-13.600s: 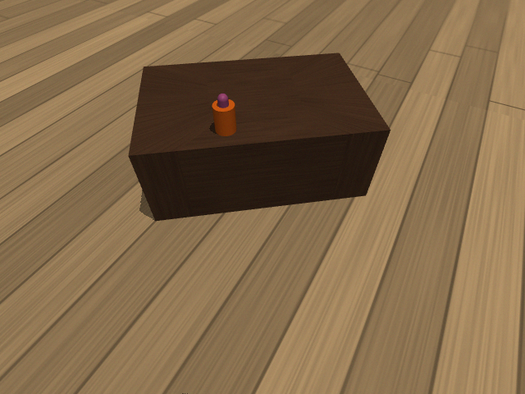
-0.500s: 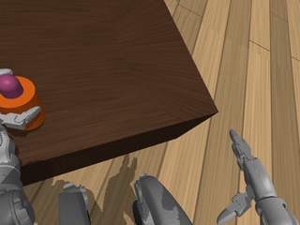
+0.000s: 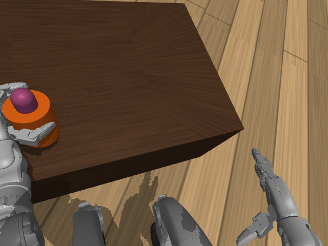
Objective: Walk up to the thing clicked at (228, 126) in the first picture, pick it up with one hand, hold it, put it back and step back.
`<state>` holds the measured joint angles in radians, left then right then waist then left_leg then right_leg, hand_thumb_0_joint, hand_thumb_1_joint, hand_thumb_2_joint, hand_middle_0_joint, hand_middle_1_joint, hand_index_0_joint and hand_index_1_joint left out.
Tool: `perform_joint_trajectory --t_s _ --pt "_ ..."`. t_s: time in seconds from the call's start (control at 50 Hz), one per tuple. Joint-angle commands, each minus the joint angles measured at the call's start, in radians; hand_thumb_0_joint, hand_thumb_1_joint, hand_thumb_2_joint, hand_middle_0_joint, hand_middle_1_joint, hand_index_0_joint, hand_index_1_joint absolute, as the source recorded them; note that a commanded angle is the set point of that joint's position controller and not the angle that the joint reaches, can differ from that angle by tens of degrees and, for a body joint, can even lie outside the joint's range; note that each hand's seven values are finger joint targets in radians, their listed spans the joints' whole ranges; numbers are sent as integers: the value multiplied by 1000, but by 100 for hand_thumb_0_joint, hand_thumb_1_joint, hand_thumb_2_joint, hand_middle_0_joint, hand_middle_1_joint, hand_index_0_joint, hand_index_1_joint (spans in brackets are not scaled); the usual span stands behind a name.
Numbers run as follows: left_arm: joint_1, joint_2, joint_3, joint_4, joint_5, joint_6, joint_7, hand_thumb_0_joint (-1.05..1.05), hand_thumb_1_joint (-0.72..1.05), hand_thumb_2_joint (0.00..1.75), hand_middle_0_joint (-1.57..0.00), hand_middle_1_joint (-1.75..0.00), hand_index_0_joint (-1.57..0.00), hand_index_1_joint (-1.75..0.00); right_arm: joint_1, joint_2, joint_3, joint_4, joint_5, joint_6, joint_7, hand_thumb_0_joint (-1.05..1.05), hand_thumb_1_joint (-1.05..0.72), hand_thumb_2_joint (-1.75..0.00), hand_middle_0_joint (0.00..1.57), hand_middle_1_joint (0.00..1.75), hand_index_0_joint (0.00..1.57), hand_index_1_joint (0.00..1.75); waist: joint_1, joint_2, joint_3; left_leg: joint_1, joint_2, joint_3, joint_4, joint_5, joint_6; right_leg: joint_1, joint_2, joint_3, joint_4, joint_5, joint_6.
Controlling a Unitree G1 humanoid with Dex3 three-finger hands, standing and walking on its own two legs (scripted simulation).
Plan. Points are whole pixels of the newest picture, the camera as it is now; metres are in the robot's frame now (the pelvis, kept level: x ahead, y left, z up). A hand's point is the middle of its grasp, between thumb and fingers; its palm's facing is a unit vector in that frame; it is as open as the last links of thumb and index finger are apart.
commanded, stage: lift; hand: left
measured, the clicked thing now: (32, 115) +0.46 +0.22 -0.06
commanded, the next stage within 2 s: hold in 1.54 s
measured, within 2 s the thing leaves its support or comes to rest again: neither
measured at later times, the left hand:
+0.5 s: hand (22, 118) +0.43 +0.22 +0.01, palm faces +0.25 -0.97 -0.06, open 11.9 cm
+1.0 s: hand (24, 129) +0.36 +0.19 +0.09, palm faces +0.23 -0.97 -0.06, open 11.9 cm
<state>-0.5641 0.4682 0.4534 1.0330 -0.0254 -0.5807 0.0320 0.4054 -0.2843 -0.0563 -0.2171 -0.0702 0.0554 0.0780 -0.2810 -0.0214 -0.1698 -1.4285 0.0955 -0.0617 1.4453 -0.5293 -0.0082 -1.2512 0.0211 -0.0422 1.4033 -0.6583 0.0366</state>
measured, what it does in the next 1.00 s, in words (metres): rises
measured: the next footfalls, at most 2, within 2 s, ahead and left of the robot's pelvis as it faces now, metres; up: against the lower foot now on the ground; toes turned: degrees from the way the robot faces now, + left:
none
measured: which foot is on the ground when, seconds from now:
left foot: down 0.00-1.00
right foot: down 0.00-1.00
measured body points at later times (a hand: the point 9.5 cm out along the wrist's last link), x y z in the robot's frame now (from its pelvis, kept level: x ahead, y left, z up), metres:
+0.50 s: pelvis +0.00 +0.00 +0.03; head +0.13 +0.06 +0.46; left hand +0.41 +0.27 +0.01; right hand +0.18 -0.26 +0.07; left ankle +0.06 +0.12 -0.58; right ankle +0.00 -0.15 -0.58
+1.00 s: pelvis +0.01 -0.01 +0.08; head +0.08 +0.02 +0.52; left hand +0.35 +0.24 +0.09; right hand +0.18 -0.25 +0.07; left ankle +0.06 +0.12 -0.58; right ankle +0.00 -0.15 -0.58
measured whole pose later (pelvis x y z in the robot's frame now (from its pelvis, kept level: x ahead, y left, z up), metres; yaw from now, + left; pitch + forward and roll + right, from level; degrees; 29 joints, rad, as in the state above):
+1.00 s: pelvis +0.01 -0.01 +0.08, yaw +2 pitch +15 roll -2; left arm -0.22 0.20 0.21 0.60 -0.08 -0.43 0.07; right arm 0.44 -0.24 -0.07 -0.05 -0.03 0.10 0.01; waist -0.09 -0.01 -0.12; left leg -0.93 0.07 0.00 1.08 -0.42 -0.01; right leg -0.80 -0.01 0.00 1.08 -0.55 0.03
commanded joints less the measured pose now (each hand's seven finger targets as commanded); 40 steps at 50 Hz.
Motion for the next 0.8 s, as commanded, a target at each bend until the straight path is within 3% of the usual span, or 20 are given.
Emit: perform_joint_trajectory --t_s 0.0,0.06,0.12,0.14,0.16,0.22,0.24,0.28,0.32,0.36,0.42,0.44,0.46,0.56,0.58,0.6,0.64,0.68,0.74,0.78 --pt "-440 246 19 -301 -37 -134 6 0 -6 138 -129 -148 -130 -150 37 -182 -136 -174 1 -43 -24 0 53 -6 5 5 5 5 14 326 -576 650 -38 -23 -169 328 17 129 36 3 -178 381 -48" --pt "-457 256 22 -303 -31 -140 4 0 0 130 -128 -145 -130 -146 39 -170 -127 -159 -1 -44 -22 0 52 -6 5 5 5 5 20 331 -570 648 -39 -18 -177 299 15 133 34 11 -186 361 -48" --pt "-429 263 35 -305 -32 -135 11 0 -4 128 -124 -143 -127 -144 39 -198 -166 -164 -1 -42 -27 0 51 -6 5 5 5 5 26 334 -588 689 -37 -19 -184 343 13 148 37 5 -187 392 -49" --pt "-426 227 16 -314 -36 -134 11 0 -5 128 -124 -143 -127 -144 46 -198 -168 -175 -1 -42 -28 0 51 -6 5 5 5 5 18 328 -599 699 -37 -18 -182 361 15 157 37 4 -194 411 -47" --pt "-432 228 17 -356 -36 -137 13 0 -4 127 -125 -143 -127 -143 43 -192 -154 -196 0 -41 -25 0 51 -6 5 5 5 5 34 328 -606 726 -37 -24 -203 368 9 154 40 -9 -188 403 -51" --pt "-388 213 11 -370 -39 -127 9 0 -6 127 -125 -143 -128 -143 48 -188 -167 -176 6 -40 -29 0 51 -6 5 5 5 5 43 307 -577 706 -41 -14 -214 349 15 199 36 7 -222 405 -46" --pt "-353 170 -13 -324 -40 -116 6 0 -6 127 -125 -143 -128 -143 43 -178 -161 -166 6 -40 -29 0 51 -6 5 5 5 5 35 291 -566 699 -39 -15 -218 349 17 202 37 4 -228 410 -45" --pt "-369 185 -6 -387 -42 -116 6 0 -7 127 -124 -142 -127 -143 55 -161 -137 -114 5 -36 -27 0 51 -6 5 5 5 5 68 341 -564 748 -39 -16 -242 373 7 187 36 -7 -224 405 -51" --pt "-332 151 -30 -390 -42 -104 4 0 -9 127 -124 -141 -126 -142 43 -165 -147 -139 5 -38 -28 0 51 -6 5 5 5 5 67 330 -578 790 -34 -19 -256 406 4 196 38 -15 -233 414 -53" --pt "-323 147 -21 -426 -50 -102 16 0 -4 129 -124 -143 -126 -143 46 -168 -151 -119 4 -34 -31 0 52 -6 5 5 5 5 79 314 -555 780 -36 -16 -272 382 3 213 37 -14 -246 407 -52" --pt "-287 100 -51 -469 -54 -94 24 0 -4 128 -124 -143 -127 -143 31 -163 -153 -118 4 -29 -36 0 53 -6 5 5 5 5 99 298 -525 800 -36 -17 -315 331 -3 231 36 -18 -269 368 -54" --pt "-288 88 -66 -511 -56 -94 23 0 -5 128 -123 -142 -125 -142 25 -160 -150 -132 6 -30 -39 0 53 -6 5 5 5 5 97 293 -556 821 -34 -14 -319 340 -2 257 37 -17 -279 382 -52" --pt "-278 92 -67 -525 -59 -90 26 0 -3 129 -123 -142 -126 -143 45 -160 -152 -105 7 -26 -43 0 53 -6 5 5 5 5 94 299 -524 819 -37 -10 -325 343 -2 262 34 -14 -288 390 -51" --pt "-211 39 -112 -652 -71 -58 28 0 -6 128 -124 -141 -126 -142 59 -126 -117 -84 18 -21 -53 0 53 -6 5 5 5 5 127 241 -498 831 -45 11 -362 349 6 355 26 0 -344 432 -41" --pt "-197 25 -123 -674 -76 -51 30 0 -5 128 -123 -141 -125 -142 48 -132 -130 -84 20 -21 -57 0 53 -6 5 5 5 5 128 232 -493 836 -48 16 -368 338 6 365 23 8 -357 429 -38" --pt "-169 -25 -156 -636 -78 -38 30 0 -6 129 -122 -141 -124 -142 63 -122 -118 -76 19 -19 -59 0 53 -6 5 5 5 5 117 205 -474 841 -43 13 -374 351 7 362 26 -2 -360 440 -37" --pt "-166 4 -137 -684 -79 -25 41 0 -7 129 -122 -141 -124 -142 58 -131 -124 -69 23 -18 -67 0 53 -6 5 5 5 5 134 191 -469 843 -49 24 -385 350 10 401 17 13 -383 453 -33" --pt "-138 -37 -170 -679 -75 -9 40 0 -8 127 -120 -139 -122 -140 66 -113 -108 -64 25 -11 -70 0 54 -5 5 5 5 5 135 160 -419 843 -49 27 -410 339 10 408 15 13 -406 448 -30" --pt "-80 -65 -174 -669 -81 9 41 0 -8 128 -120 -140 -122 -141 62 -117 -121 -38 27 -7 -74 0 54 -5 5 5 5 5 152 132 -394 864 -50 30 -437 342 11 432 13 9 -427 447 -31" --pt "-87 -68 -182 -708 -77 14 43 0 -5 129 -119 -139 -121 -140 74 -97 -98 -25 27 -5 -72 0 55 -5 5 5 5 5 163 137 -386 867 -54 39 -446 347 12 456 7 18 -441 460 -28"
